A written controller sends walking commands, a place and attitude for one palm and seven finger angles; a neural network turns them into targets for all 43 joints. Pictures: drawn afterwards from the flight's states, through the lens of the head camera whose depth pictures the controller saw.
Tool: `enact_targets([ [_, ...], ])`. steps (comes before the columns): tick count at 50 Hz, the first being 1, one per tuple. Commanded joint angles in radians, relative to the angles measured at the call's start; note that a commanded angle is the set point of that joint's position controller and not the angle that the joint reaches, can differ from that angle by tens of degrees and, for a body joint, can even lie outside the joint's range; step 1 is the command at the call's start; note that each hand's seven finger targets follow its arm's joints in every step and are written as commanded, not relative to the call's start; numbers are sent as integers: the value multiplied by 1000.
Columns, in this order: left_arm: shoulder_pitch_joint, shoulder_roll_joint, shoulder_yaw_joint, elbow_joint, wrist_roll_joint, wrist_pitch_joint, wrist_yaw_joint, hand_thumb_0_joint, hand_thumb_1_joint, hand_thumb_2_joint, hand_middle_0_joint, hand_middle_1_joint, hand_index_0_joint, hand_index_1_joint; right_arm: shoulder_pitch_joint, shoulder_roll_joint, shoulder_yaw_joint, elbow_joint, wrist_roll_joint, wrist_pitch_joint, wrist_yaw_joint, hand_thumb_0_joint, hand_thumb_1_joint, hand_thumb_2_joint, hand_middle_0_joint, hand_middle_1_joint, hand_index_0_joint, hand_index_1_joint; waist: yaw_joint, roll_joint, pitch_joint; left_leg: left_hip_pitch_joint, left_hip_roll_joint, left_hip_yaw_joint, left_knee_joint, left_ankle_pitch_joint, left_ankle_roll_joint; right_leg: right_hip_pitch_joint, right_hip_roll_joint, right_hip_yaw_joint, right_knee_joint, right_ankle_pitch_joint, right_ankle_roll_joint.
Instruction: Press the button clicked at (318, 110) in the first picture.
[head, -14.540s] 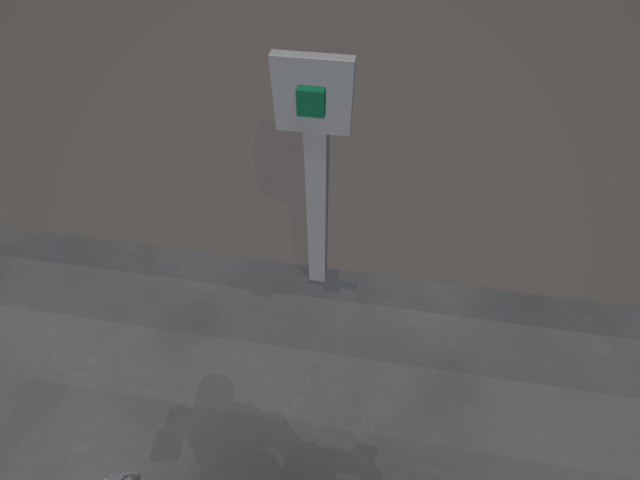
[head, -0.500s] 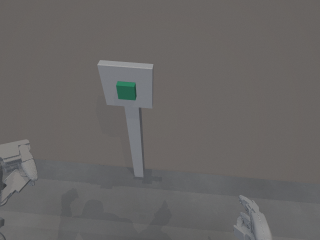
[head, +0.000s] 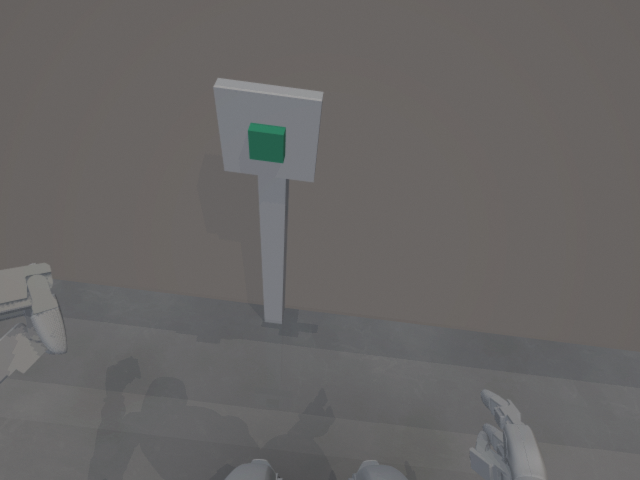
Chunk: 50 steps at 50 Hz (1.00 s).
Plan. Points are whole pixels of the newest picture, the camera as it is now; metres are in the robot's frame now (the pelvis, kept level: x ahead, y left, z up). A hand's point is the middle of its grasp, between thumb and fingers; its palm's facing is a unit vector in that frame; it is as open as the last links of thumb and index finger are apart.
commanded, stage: step back with the hand held close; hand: left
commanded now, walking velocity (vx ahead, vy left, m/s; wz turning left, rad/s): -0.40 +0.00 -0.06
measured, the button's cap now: (267, 142) +0.65 +0.13 +0.03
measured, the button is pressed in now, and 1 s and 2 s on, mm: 0 0 0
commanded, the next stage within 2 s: stop stepping back and stand still in 0.18 s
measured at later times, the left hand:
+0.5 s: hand (23, 440) +0.12 +0.21 +0.20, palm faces +0.24 -0.86 -0.45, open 3.1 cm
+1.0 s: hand out of the picture +0.05 +0.21 +0.20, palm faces +0.28 -0.83 -0.47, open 3.1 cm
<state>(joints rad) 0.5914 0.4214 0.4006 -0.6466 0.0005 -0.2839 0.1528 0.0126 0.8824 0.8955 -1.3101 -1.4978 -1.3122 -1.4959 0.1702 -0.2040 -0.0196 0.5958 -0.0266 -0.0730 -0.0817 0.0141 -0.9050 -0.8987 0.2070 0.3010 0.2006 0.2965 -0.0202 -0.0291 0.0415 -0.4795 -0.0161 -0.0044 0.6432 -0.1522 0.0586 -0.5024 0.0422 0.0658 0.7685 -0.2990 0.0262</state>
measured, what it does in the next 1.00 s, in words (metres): walks backwards: right foot, then left foot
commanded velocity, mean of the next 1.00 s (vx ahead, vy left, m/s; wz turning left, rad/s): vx -0.04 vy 0.01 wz -0.01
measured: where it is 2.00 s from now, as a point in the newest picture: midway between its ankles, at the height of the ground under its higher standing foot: outside the picture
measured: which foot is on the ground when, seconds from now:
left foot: down 0.00-0.56, up 0.58-0.68, down 0.70-0.92, up 0.94-1.00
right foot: up 0.00-0.26, down 0.28-1.00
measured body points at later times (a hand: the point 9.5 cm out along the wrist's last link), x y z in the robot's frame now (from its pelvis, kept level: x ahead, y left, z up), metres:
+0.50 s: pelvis -0.09 -0.01 +0.01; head -0.11 +0.02 +0.46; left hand +0.10 +0.25 +0.22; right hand +0.02 -0.27 -0.06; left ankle +0.06 +0.07 -0.72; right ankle -0.19 -0.14 -0.72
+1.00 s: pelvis -0.15 -0.01 +0.02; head -0.17 +0.00 +0.47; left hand +0.03 +0.25 +0.22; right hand +0.00 -0.23 -0.06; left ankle -0.09 +0.09 -0.69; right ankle -0.15 -0.11 -0.72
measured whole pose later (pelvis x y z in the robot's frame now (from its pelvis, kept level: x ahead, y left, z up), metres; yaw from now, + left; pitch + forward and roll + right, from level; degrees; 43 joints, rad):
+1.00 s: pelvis -0.15 -0.01 +0.02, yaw -6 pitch -1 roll +0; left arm 0.66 0.41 0.36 -0.59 -0.02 -0.22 0.14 0.01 0.89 0.90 -1.31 -1.50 -1.31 -1.50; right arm 0.23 -0.16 0.04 0.63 -0.02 -0.13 -0.06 0.01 -0.90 -0.90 0.21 0.30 0.20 0.30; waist 0.00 0.00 -0.06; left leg -0.43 -0.02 0.00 0.75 -0.32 -0.01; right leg -0.25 0.02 -0.03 0.50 -0.25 -0.04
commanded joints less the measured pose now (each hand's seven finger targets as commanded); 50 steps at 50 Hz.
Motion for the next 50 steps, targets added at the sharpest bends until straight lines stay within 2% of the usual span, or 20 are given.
enact_targets([
  [1, -25, 147, 160, -213, -2, -60, 27, 0, 900, 900, -1300, -1500, -1300, -1500, -57, -125, -58, -141, -5, -90, -4, 0, -900, -900, 200, 300, 200, 300, 7, 194, -161, -171, 372, -355, -458, -372, 144, 243, 47, 30, 448, -143, -9],
  [3, -10, 115, 123, -216, -23, -45, 29, 0, 900, 900, -1300, -1500, -1300, -1500, -71, -127, -59, -135, -1, -108, 2, 0, -900, -900, 200, 300, 200, 300, 23, 175, -176, 20, 313, -242, -391, -200, 109, 170, 24, -20, 286, -175, -4],
  [10, -48, 95, 23, -212, -44, -27, 3, 0, 900, 900, -1300, -1500, -1300, -1500, -23, -121, -30, -50, -21, -122, 23, 0, -900, -900, 200, 300, 200, 300, 16, 304, -231, 329, 235, -160, -438, -12, -35, 243, 17, -119, -411, -156, -53],
  [12, -53, 156, 58, -226, -51, -40, -6, 0, 900, 900, -1300, -1500, -1300, -1500, -16, -104, -26, -54, -21, -95, 23, 0, -900, -900, 200, 300, 200, 300, 18, 161, -267, 444, 176, -61, -254, 200, -66, 189, -73, -39, -550, 18, -85],
  [15, -16, 261, 169, -237, -68, -56, 7, 0, 900, 900, -1300, -1500, -1300, -1500, -85, -77, 3, -106, -15, -82, 1, 0, -900, -900, 200, 300, 200, 300, 40, -65, -254, 376, 62, 40, 7, -53, -81, 100, -282, 31, -510, 365, -120],
  [17, 22, 194, 128, -212, -68, -28, -3, 0, 900, 900, -1300, -1500, -1300, -1500, -75, -92, -11, -114, 16, -89, -5, 0, -900, -900, 200, 300, 200, 300, 16, -136, -255, 362, 25, 32, 39, -25, -76, 123, -230, -36, -432, 302, -122],
  [20, 100, 169, 135, -176, -76, 29, -6, 0, 900, 900, -1300, -1500, -1300, -1500, -91, -109, -1, -145, 17, -75, -21, 0, -900, -900, 200, 300, 200, 300, 6, 107, -206, 420, 88, -41, -190, 219, -48, 126, -78, -131, -324, 104, -32],
  [23, 74, 158, 133, -99, -78, 33, -3, 0, 900, 900, -1300, -1500, -1300, -1500, -101, -130, -6, -156, 21, -88, -27, 0, -900, -900, 200, 300, 200, 300, 10, 223, -48, 194, 151, -202, -479, -381, -46, 189, 4, -145, -358, -250, -39],
  [25, 63, 140, 121, -60, -62, 39, 5, 0, 900, 900, -1300, -1500, -1300, -1500, -78, -134, -8, -142, 16, -83, -28, 0, -900, -900, 200, 300, 200, 300, 10, 205, -14, 83, 114, -166, -498, -466, -87, 265, 19, -161, -382, -288, -58],
  [26, 71, 131, 103, -59, -61, 40, 2, 0, 900, 900, -1300, -1500, -1300, -1500, -67, -133, -14, -141, 17, -82, -22, 0, -900, -900, 200, 300, 200, 300, 9, 147, -26, 119, 77, -110, -412, -405, -99, 233, -3, -147, -436, -323, -76],
  [28, 71, 166, 106, -107, -66, 27, 1, 0, 900, 900, -1300, -1500, -1300, -1500, -53, -128, -28, -123, 18, -76, -15, 0, -900, -900, 200, 300, 200, 300, 7, -107, -72, 334, -5, 14, 78, -125, -91, -52, -216, 71, -621, -426, -157],
  [29, 41, 170, 96, -154, -63, 28, 5, 0, 900, 900, -1300, -1500, -1300, -1500, -55, -127, -29, -109, 16, -76, -14, 0, -900, -900, 200, 300, 200, 300, 16, -175, -52, 248, -6, 4, 236, -75, -86, -45, -303, 140, -641, -348, -205],
  [31, -32, 156, 81, -209, -39, 21, 12, 0, 900, 900, -1300, -1500, -1300, -1500, -43, -123, -19, -102, 19, -96, -7, 0, -900, -900, 200, 300, 200, 300, 11, -120, -66, 111, 46, -16, 231, -88, -66, 108, -317, 85, -545, -68, -209],
  [33, -126, 116, 20, -188, -29, 25, 14, 0, 900, 900, -1300, -1500, -1300, -1500, -50, -118, -11, -89, 18, -122, -18, 0, -900, -900, 200, 300, 200, 300, -17, -12, -19, 247, 67, -14, -80, -95, -60, 64, -217, -55, -450, -183, -99],
  [35, -119, 92, 12, -144, -12, 18, 19, 0, 900, 900, -1300, -1500, -1300, -1500, -23, -164, -20, -89, 16, -156, -35, 0, -900, -900, 200, 300, 200, 300, -1, 312, 14, 252, 155, -204, -343, -113, -24, 81, -63, -112, -220, -147, -30],
  [36, -121, 115, 28, -148, -2, 11, 28, 0, 900, 900, -1300, -1500, -1300, -1500, -14, -162, -17, -98, 17, -169, -34, 0, -900, -900, 200, 300, 200, 300, 13, 370, -23, 241, 233, -335, -402, -117, 17, 123, -24, -102, -125, -126, -18],
  [39, -107, 169, 88, -190, -16, -10, 27, 0, 900, 900, -1300, -1500, -1300, -1500, -6, -114, -7, -84, -3, -183, -26, 0, -900, -900, 200, 300, 200, 300, 14, 268, -146, 308, 248, -354, -422, 9, 23, 151, -37, -55, 6, -195, -17],
  [43, 80, 123, 88, -147, -28, 18, 19, 0, 900, 900, -1300, -1500, -1300, -1500, -37, -114, 1, -128, 14, -161, -2, 0, -900, -900, 200, 300, 200, 300, 30, 191, -158, 103, 153, -136, -401, -313, -2, 409, -34, -107, -300, -67, -31],
  [47, 32, 128, 83, -69, -33, 42, 10, 0, 900, 900, -1300, -1500, -1300, -1500, -50, -99, -14, -107, 10, -83, 6, 0, -900, -900, 200, 300, 200, 300, 16, -203, -6, 129, 0, -13, 242, -222, -81, -33, -352, 319, -699, -487, -188],
  [50, -24, 93, 65, -5, -26, 49, 17, 0, 900, 900, -1300, -1500, -1300, -1500, -33, -90, -3, -92, 10, -73, -5, 0, -900, -900, 200, 300, 200, 300, -8, -153, -16, 138, 49, -27, 175, -208, -58, 23, -285, 131, -574, -254, -155],
])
